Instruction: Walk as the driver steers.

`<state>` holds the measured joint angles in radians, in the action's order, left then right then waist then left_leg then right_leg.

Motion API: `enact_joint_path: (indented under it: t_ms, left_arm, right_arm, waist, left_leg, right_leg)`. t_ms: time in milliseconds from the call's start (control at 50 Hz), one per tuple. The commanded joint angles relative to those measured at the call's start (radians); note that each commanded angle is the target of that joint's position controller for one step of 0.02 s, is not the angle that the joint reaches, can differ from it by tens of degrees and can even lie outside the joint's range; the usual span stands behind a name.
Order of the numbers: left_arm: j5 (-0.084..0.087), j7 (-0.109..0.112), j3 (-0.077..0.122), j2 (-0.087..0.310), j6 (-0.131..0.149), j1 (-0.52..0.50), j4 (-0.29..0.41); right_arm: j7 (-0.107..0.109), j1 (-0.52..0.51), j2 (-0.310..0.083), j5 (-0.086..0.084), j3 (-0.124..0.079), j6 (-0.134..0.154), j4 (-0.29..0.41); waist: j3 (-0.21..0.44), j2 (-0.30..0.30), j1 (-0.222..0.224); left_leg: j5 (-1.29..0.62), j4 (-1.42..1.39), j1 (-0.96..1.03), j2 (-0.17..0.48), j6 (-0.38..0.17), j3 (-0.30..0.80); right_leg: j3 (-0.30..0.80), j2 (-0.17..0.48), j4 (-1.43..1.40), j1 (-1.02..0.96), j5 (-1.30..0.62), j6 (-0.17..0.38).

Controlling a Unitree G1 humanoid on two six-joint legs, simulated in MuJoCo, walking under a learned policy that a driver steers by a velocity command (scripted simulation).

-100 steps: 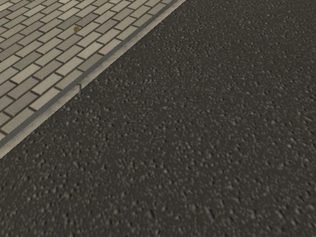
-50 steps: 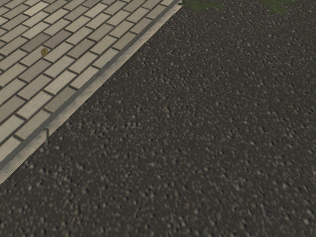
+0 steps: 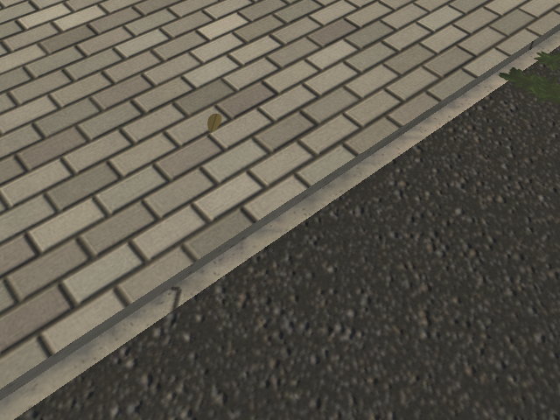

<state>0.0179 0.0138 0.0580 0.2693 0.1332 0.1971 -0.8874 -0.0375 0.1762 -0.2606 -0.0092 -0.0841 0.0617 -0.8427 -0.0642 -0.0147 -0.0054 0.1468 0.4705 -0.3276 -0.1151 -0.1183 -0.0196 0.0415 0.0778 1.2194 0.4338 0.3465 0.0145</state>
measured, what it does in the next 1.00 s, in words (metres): walks ahead, turning left: right foot, then left foot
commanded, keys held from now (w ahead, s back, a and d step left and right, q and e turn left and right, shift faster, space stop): w+q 0.32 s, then w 0.62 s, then w+e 0.06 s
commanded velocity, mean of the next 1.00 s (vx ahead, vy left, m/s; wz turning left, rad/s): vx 0.50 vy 0.00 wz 0.31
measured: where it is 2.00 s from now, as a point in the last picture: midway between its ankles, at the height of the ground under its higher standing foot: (237, 192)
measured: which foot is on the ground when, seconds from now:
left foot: down 0.00-0.36, up 0.38-0.84, down 0.86-1.00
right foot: up 0.00-0.34, down 0.36-0.86, up 0.88-1.00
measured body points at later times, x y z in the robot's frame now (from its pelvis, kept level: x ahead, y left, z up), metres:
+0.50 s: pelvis +0.30 -0.04 +0.00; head +0.32 -0.03 +0.45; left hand +0.38 +0.25 -0.10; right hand +0.42 -0.29 -0.12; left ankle +0.16 +0.06 -0.64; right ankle +0.37 -0.13 -0.73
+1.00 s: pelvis +0.54 +0.10 +0.01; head +0.55 +0.12 +0.46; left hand +0.52 +0.39 -0.12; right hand +0.75 -0.12 -0.09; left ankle +0.55 +0.19 -0.73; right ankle +0.52 -0.07 -0.65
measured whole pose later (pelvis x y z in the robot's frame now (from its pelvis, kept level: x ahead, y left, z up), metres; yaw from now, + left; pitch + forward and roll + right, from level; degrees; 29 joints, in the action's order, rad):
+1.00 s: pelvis +0.54 +0.10 +0.01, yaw +17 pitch +2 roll +0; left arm 0.02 -0.01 0.05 0.31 0.09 0.28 -0.86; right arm -0.03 0.19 -0.27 0.00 -0.04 0.08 -0.75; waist -0.01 -0.03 0.01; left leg 0.17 0.44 -0.31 -0.03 -0.06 -0.04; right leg 0.02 0.06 1.12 0.45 0.36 0.02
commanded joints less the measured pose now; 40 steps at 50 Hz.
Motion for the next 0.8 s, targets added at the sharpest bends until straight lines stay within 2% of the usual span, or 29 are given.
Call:
enact_joint_path:
  t_ms: [20, 60, 100, 180, 240, 300, 320, 340, 360, 380, 400, 420, 440, 460, 480, 500, 540, 600, 640, 680, 740, 780, 800]
  left_arm:
    - [-0.023, 0.009, 0.036, 0.111, -0.011, 0.055, 0.062]
    - [-0.036, 0.015, 0.034, 0.097, -0.024, -0.021, 0.096]
    - [-0.036, 0.017, 0.031, 0.089, -0.026, -0.115, 0.131]
    - [-0.025, -0.003, 0.016, 0.063, -0.011, -0.251, 0.177]
    - [-0.015, -0.021, 0.014, 0.08, 0.001, -0.314, 0.211]
    - [-0.01, -0.036, 0.019, 0.109, 0.018, -0.319, 0.229]
    - [-0.008, -0.037, 0.024, 0.121, 0.023, -0.283, 0.223]
    - [-0.01, -0.034, 0.034, 0.14, 0.027, -0.188, 0.198]
    - [-0.027, -0.028, 0.048, 0.179, 0.033, -0.051, 0.171]
    - [-0.042, -0.02, 0.062, 0.234, 0.028, 0.122, 0.152]
    - [-0.034, -0.032, 0.078, 0.274, 0.012, 0.193, 0.1]
    - [-0.007, -0.035, 0.052, 0.164, 0.006, 0.165, 0.116]
    - [-0.005, -0.032, 0.038, 0.11, -0.002, 0.106, 0.127]
    - [-0.018, -0.032, 0.032, 0.11, -0.01, 0.051, 0.134]
    - [-0.025, -0.033, 0.027, 0.098, -0.013, 0.027, 0.13]
    - [-0.033, -0.034, 0.02, 0.085, -0.012, 0.019, 0.126]
    - [-0.021, -0.037, 0.019, 0.083, -0.008, 0.029, 0.109]
    - [-0.009, -0.03, 0.034, 0.137, -0.01, 0.049, 0.091]
    - [-0.004, -0.026, 0.038, 0.157, -0.018, 0.063, 0.084]
    - [0.003, -0.025, 0.04, 0.17, -0.024, 0.094, 0.071]
    - [0.012, -0.025, 0.04, 0.181, -0.036, 0.154, 0.043]
    - [0.015, -0.022, 0.042, 0.191, -0.046, 0.163, 0.032]
    - [0.014, -0.02, 0.043, 0.2, -0.052, 0.159, 0.03]
  right_arm:
    - [0.013, -0.024, -0.116, 0.0, -0.021, 0.027, 0.08]
    - [0.029, 0.023, -0.148, -0.002, -0.028, 0.029, 0.074]
    - [0.041, 0.071, -0.162, -0.005, -0.031, 0.026, 0.067]
    - [0.051, 0.138, -0.161, -0.013, -0.029, 0.013, 0.055]
    - [0.054, 0.189, -0.154, -0.018, -0.027, 0.004, 0.04]
    - [0.064, 0.209, -0.16, -0.015, -0.03, -0.009, 0.042]
    - [0.066, 0.202, -0.164, -0.013, -0.031, -0.013, 0.046]
    - [0.065, 0.184, -0.152, -0.01, -0.026, -0.015, 0.054]
    - [0.059, 0.171, -0.111, -0.002, -0.011, -0.01, 0.066]
    - [0.058, 0.192, -0.069, 0.008, 0.005, -0.006, 0.087]
    - [0.054, 0.348, -0.03, -0.022, 0.021, 0.007, 0.088]
    - [0.055, 0.325, -0.13, -0.035, 0.006, 0.009, 0.061]
    - [0.053, 0.205, -0.168, -0.029, -0.003, 0.009, 0.077]
    - [0.056, 0.134, -0.153, -0.015, -0.001, 0.013, 0.096]
    - [0.054, 0.095, -0.14, -0.003, -0.003, 0.017, 0.108]
    - [0.049, 0.099, -0.121, -0.003, -0.003, 0.017, 0.113]
    - [0.043, 0.113, -0.078, -0.006, 0.007, 0.013, 0.115]
    - [0.038, 0.024, -0.05, 0.007, 0.025, 0.016, 0.151]
    - [0.032, -0.044, -0.041, 0.005, 0.035, 0.021, 0.167]
    - [0.026, -0.107, -0.047, 0.0, 0.038, 0.025, 0.179]
    - [0.016, -0.183, -0.068, -0.01, 0.036, 0.027, 0.209]
    - [0.01, -0.2, -0.088, -0.011, 0.031, 0.03, 0.223]
    - [0.008, -0.176, -0.103, -0.01, 0.024, 0.032, 0.22]
  waist:
    - [0.089, 0.023, 0.04]
    - [0.061, 0.032, 0.024]
    - [0.04, 0.046, -0.009]
    - [0.035, 0.085, -0.065]
    - [0.041, 0.094, -0.088]
    - [0.055, 0.114, -0.073]
    - [0.065, 0.138, -0.051]
    - [0.104, 0.151, 0.0]
    - [0.215, 0.134, 0.063]
    - [0.366, 0.014, 0.113]
    - [0.451, -0.34, 0.048]
    - [0.347, -0.208, 0.071]
    - [0.201, -0.101, 0.091]
    - [0.128, -0.024, 0.07]
    - [0.075, -0.018, 0.052]
    - [0.071, -0.037, 0.025]
    - [0.079, -0.073, 0.007]
    - [0.061, -0.06, 0.02]
    - [0.054, -0.057, 0.039]
    - [0.045, -0.06, 0.062]
    - [0.032, -0.068, 0.08]
    - [0.029, -0.078, 0.064]
    - [0.042, -0.081, 0.041]
  left_leg:
    - [-0.092, -0.28, 0.114, 0.272, -0.182, 0.369]
    - [-0.116, -0.297, 0.068, 0.252, -0.181, 0.326]
    - [-0.102, -0.293, 0.064, 0.225, -0.155, 0.305]
    - [-0.047, -0.263, 0.065, 0.19, -0.099, 0.289]
    - [-0.048, -0.194, 0.161, 0.219, -0.093, 0.354]
    - [-0.105, -0.095, 0.257, 0.252, -0.087, 0.436]
    - [-0.153, -0.064, 0.264, 0.256, -0.079, 0.454]
    - [-0.25, -0.003, 0.26, 0.235, -0.061, 0.436]
    - [-0.3, 0.164, 0.198, 0.187, -0.032, 0.384]
    - [-0.134, 0.446, 0.001, 0.102, 0.02, 0.28]
    - [0.434, 0.723, -0.317, -0.005, 0.077, 0.203]
    - [0.408, 0.824, -0.428, 0.074, 0.081, 0.241]
    - [0.317, 0.835, -0.451, 0.104, 0.086, 0.212]
    - [0.251, 0.802, -0.424, 0.135, 0.086, 0.176]
    - [0.21, 0.748, -0.407, 0.163, 0.086, 0.166]
    - [0.191, 0.707, -0.361, 0.189, 0.083, 0.154]
    - [0.186, 0.622, -0.329, 0.209, 0.089, 0.117]
    - [0.085, 0.44, -0.334, 0.23, 0.11, 0.079]
    - [-0.036, 0.296, -0.289, 0.22, 0.114, 0.057]
    - [-0.127, 0.189, -0.231, 0.194, 0.118, 0.034]
    - [-0.146, 0.107, -0.212, 0.176, 0.105, 0.032]
    - [-0.095, 0.064, -0.192, 0.166, 0.08, 0.032]
    - [-0.076, 0.04, -0.142, 0.155, 0.066, 0.022]
  right_leg:
    - [0.044, 0.066, -0.108, 0.139, -0.058, -0.023]
    - [0.026, 0.053, -0.225, 0.169, -0.152, -0.054]
    - [0.023, 0.028, -0.38, 0.197, -0.286, -0.07]
    - [0.011, -0.035, -0.635, 0.124, -0.472, -0.063]
    - [0.03, -0.056, -0.712, 0.13, -0.452, -0.05]
    - [0.037, -0.079, -0.772, 0.096, -0.334, -0.029]
    - [0.031, -0.084, -0.781, 0.043, -0.289, -0.015]
    - [0.005, -0.09, -0.818, -0.078, -0.304, 0.014]
    - [0.048, -0.021, -0.788, -0.309, -0.327, 0.07]
    - [0.262, 0.151, -0.765, -0.619, -0.271, 0.154]
    - [0.711, 0.335, -0.867, -0.855, -0.084, 0.298]
    - [0.725, 0.318, -0.906, -0.801, 0.112, 0.266]
    - [0.551, 0.266, -0.923, -0.66, 0.076, 0.22]
    - [0.448, 0.225, -0.949, -0.525, -0.033, 0.2]
    - [0.38, 0.197, -0.972, -0.433, -0.153, 0.203]
    - [0.318, 0.167, -0.994, -0.377, -0.226, 0.197]
    - [0.249, 0.147, -1.029, -0.336, -0.307, 0.21]
    - [0.169, 0.146, -1.078, -0.305, -0.375, 0.224]
    - [0.103, 0.119, -1.091, -0.283, -0.382, 0.204]
    - [0.062, 0.104, -1.087, -0.274, -0.383, 0.186]
    - [0.069, 0.14, -1.061, -0.336, -0.374, 0.17]
    - [0.078, 0.169, -1.027, -0.389, -0.404, 0.152]
    - [0.073, 0.175, -0.99, -0.405, -0.463, 0.14]
Keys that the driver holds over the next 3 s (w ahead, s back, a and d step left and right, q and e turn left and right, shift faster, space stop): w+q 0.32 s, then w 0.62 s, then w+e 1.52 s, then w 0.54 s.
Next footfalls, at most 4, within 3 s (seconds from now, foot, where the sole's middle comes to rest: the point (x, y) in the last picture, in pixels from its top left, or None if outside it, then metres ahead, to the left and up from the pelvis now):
0.36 right None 0.41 -0.12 -0.77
0.86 left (203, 365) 0.59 0.21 -0.77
1.42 right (274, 255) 0.91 0.03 -0.77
1.80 left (205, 165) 1.21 0.25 -0.72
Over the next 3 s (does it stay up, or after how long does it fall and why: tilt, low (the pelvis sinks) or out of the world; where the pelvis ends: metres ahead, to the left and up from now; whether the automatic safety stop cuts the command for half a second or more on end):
stays up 1.58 -0.13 0.06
